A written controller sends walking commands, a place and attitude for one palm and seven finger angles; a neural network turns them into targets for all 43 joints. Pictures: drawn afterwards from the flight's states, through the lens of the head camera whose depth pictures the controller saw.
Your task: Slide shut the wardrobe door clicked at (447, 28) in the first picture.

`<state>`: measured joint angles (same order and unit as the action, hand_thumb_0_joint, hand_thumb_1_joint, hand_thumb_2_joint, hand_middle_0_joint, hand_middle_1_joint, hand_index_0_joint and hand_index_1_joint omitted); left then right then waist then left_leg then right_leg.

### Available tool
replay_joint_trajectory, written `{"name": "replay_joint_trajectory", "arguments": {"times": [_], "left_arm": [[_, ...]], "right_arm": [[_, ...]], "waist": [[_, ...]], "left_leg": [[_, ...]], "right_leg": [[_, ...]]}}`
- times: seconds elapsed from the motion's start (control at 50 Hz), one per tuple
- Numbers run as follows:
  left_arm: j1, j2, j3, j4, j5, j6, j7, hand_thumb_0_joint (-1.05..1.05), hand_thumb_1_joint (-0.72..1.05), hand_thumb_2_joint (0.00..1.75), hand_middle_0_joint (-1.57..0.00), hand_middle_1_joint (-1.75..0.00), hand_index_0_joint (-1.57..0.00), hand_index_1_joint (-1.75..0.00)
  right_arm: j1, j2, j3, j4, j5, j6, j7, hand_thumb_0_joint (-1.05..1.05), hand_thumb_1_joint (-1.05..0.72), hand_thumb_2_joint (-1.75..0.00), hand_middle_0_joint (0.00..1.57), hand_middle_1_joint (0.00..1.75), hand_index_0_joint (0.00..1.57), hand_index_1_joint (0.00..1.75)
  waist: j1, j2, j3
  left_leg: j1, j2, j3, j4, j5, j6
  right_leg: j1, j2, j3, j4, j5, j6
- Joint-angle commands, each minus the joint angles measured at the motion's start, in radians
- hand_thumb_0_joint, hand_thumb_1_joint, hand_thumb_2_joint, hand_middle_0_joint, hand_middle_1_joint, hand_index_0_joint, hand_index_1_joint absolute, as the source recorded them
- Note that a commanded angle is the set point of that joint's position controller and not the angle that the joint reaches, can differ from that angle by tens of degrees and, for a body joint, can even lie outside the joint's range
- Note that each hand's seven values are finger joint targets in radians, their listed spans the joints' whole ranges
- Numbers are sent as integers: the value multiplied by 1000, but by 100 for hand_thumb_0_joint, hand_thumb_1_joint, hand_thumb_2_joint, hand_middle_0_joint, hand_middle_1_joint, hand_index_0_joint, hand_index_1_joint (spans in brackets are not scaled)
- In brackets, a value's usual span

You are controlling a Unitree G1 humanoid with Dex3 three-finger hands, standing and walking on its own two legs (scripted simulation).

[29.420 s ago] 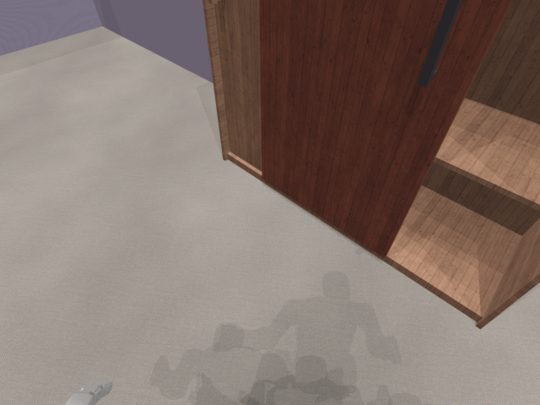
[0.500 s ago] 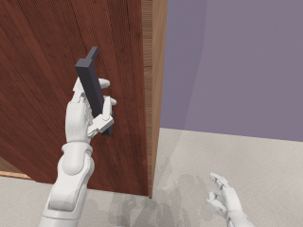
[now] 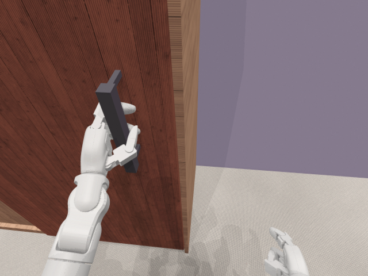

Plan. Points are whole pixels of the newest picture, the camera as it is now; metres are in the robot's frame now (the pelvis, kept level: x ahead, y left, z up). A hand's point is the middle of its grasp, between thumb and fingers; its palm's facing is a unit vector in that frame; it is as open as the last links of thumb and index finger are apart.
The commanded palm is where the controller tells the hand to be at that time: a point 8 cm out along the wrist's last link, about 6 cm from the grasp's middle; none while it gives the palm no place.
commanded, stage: loosen the grip on the handle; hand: left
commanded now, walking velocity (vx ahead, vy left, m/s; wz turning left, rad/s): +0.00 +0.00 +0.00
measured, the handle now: (125, 126) +0.34 +0.16 +0.17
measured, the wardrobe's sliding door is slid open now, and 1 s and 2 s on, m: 0.00 0.00 0.00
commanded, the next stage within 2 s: slip the hand off the handle in 0.54 s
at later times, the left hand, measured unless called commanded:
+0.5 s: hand (125, 150) +0.29 +0.15 +0.16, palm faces +0.20 -0.98 -0.07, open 14.7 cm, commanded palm +0.25 +0.19 +0.16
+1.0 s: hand (103, 149) +0.30 +0.19 +0.16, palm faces +0.28 -0.96 -0.07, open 14.7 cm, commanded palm +0.25 +0.24 +0.15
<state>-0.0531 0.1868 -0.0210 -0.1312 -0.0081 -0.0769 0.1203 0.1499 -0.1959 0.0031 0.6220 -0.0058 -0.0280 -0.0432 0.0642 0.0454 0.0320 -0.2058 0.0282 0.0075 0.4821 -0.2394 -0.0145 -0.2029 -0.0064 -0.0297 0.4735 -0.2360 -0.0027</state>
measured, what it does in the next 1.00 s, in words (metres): stands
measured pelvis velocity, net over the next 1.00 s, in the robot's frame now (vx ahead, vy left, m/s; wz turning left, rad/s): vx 0.02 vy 0.00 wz -0.01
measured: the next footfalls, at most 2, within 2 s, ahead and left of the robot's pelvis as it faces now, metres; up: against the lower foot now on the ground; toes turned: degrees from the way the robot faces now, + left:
none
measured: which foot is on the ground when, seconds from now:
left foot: down 0.00-1.00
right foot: down 0.00-1.00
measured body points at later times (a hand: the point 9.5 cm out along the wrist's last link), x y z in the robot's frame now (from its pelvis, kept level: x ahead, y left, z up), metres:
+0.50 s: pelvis -0.04 -0.01 -0.01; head -0.06 -0.01 +0.44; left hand +0.27 +0.20 +0.17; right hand +0.11 -0.25 -0.10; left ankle +0.01 +0.13 -0.74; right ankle +0.01 -0.12 -0.74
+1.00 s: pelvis +0.02 +0.00 -0.01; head +0.00 -0.01 +0.44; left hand +0.27 +0.24 +0.16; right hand +0.21 -0.21 -0.08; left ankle +0.01 +0.13 -0.74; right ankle +0.01 -0.12 -0.74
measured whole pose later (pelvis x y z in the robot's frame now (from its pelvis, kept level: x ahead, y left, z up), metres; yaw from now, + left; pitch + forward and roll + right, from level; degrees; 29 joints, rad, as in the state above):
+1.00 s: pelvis +0.02 +0.00 -0.01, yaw -1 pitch +0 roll +0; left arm 0.06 0.19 0.13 -0.14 -0.12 -0.14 0.10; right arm 0.20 -0.22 0.04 0.64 0.01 -0.22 -0.04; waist 0.07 0.03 -0.05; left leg -0.28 0.01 -0.01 0.61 -0.34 -0.01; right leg -0.29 -0.01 -0.01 0.61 -0.33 0.00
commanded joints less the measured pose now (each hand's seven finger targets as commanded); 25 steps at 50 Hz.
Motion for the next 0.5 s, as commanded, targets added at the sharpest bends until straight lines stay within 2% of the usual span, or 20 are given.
{"name": "replay_joint_trajectory", "arguments": {"times": [0.0,0.02,0.04,0.06,0.08,0.12,0.14,0.16,0.18,0.22,0.24,0.26,0.3,0.32,0.34,0.36,0.4,0.44,0.48], "left_arm": [[-333,-149,27,12,-75,8,-55,0,54,73,-45,-140,-45,-140],[-251,-112,83,-122,-172,-15,-74,0,42,67,-45,-140,-45,-140],[-295,-61,129,-183,-223,-19,-73,0,30,61,-45,-140,-45,-140],[-278,-73,119,-142,-229,-15,-60,0,17,55,-45,-140,-45,-140],[-305,-64,107,-182,-202,-35,-34,0,5,49,-45,-140,-45,-140],[-314,-87,13,-113,-83,-63,39,0,-19,37,-45,-140,-45,-140],[-344,-67,-8,-109,-24,-77,79,0,-31,32,-45,-140,-45,-140],[-364,-20,11,-87,24,-79,114,0,-43,26,-44,-138,-44,-138],[-399,-37,-21,-57,59,-90,130,0,-55,20,-42,-137,-42,-137],[-410,-31,-33,-43,71,-122,132,0,-55,20,-40,-133,-40,-133],[-463,-19,-32,-51,61,-141,122,0,-55,20,-38,-132,-38,-132],[-483,19,2,-31,47,-153,110,0,-55,20,-37,-130,-37,-130],[-527,47,29,-4,16,-178,75,0,-55,20,-34,-127,-34,-127],[-542,39,22,9,5,-186,59,0,-55,20,-33,-125,-33,-125],[-489,141,136,3,-10,-195,54,0,-55,20,-32,-123,-32,-123],[-474,149,140,-17,-21,-196,45,0,-55,20,-30,-122,-30,-122],[-455,97,111,-50,-48,-200,31,0,-55,20,-28,-118,-28,-118],[-394,95,141,-49,-85,-195,27,0,-55,20,-25,-115,-25,-115],[-333,72,134,-63,-113,-188,25,0,-55,20,-25,-115,-25,-115]], "right_arm": [[-10,-100,-48,-99,42,-134,32,0,-90,-90,20,30,20,30],[-32,-127,-53,-104,49,-143,32,0,-90,-90,20,30,20,30],[-61,-134,-40,-98,45,-151,36,0,-90,-90,20,30,20,30],[-72,-126,-28,-88,43,-153,37,0,-90,-90,20,30,20,30],[-88,-122,-24,-106,39,-162,46,0,-90,-90,20,30,20,30],[-86,-111,-19,-125,37,-172,59,0,-90,-90,20,30,20,30],[-87,-112,-19,-138,32,-176,62,0,-90,-90,20,30,20,30],[-86,-119,-21,-146,29,-176,57,0,-90,-90,20,30,20,30],[-90,-118,-16,-152,29,-181,58,0,-90,-90,20,30,20,30],[-94,-114,-10,-159,27,-196,51,0,-90,-90,20,30,20,30],[-94,-113,-7,-156,28,-203,44,0,-90,-90,20,30,20,30],[-91,-118,-7,-147,29,-207,35,0,-90,-90,20,30,20,30],[-96,-118,-1,-136,31,-223,21,0,-90,-90,20,30,20,30],[-99,-117,1,-129,32,-231,17,0,-90,-90,20,30,20,30],[-89,-124,-8,-123,32,-238,12,0,-90,-90,20,30,20,30],[-96,-128,-4,-125,30,-242,10,0,-90,-90,20,30,20,30],[-100,-116,-1,-131,32,-259,8,0,-90,-90,20,30,20,30],[-92,-122,-3,-120,32,-274,4,0,-90,-90,20,30,20,30],[-96,-127,-4,-119,34,-290,1,0,-90,-90,20,30,20,30]], "waist": [[-25,-72,-353],[4,35,-441],[17,133,-485],[12,157,-444],[10,100,-417],[-32,-15,-253],[-46,-50,-186],[-45,-77,-148],[-50,-107,-136],[-40,-134,-123],[-44,-133,-130],[-45,-143,-121],[-42,-139,-106],[-42,-103,-100],[-15,-86,-137],[-8,-36,-162],[-11,-20,-185],[-5,-52,-182],[-7,-59,-166]], "left_leg": [[245,30,3,-28,712,-47],[309,32,-8,-4,698,-52],[312,11,11,7,571,-58],[271,4,7,-4,440,-68],[194,-6,5,-19,298,-48],[41,-15,2,-39,47,-6],[-6,-12,-6,-51,-70,5],[-42,-13,-13,-61,-153,11],[-61,-15,-17,-66,-198,20],[-71,-19,-3,-47,-240,31],[-69,-26,8,-33,-245,35],[-71,-27,13,-22,-245,36],[-85,-38,35,5,-249,36],[-87,-41,40,14,-254,34],[-90,-42,44,14,-248,33],[-84,-45,46,8,-243,32],[-77,-39,36,-1,-242,31],[-85,-38,29,-4,-229,32],[-89,-38,23,-6,-223,32]], "right_leg": [[0,37,-61,57,439,-33],[12,33,-50,45,353,-24],[20,26,-42,36,311,-27],[10,24,-51,32,243,-31],[5,22,-52,20,192,-29],[-75,21,-44,21,36,-17],[-116,17,-36,19,-49,-14],[-125,14,-28,11,-104,-15],[-146,8,-20,8,-146,-17],[-164,1,6,-14,-232,-17],[-168,-2,22,-29,-267,-16],[-169,-3,34,-47,-296,-16],[-171,-7,59,-81,-372,-13],[-176,-8,64,-85,-386,-13],[-140,-9,76,-92,-399,-16],[-123,-6,69,-80,-376,-18],[-102,-7,64,-64,-341,-19],[-87,-5,64,-73,-328,-17],[-96,-5,56,-73,-319,-14]]}}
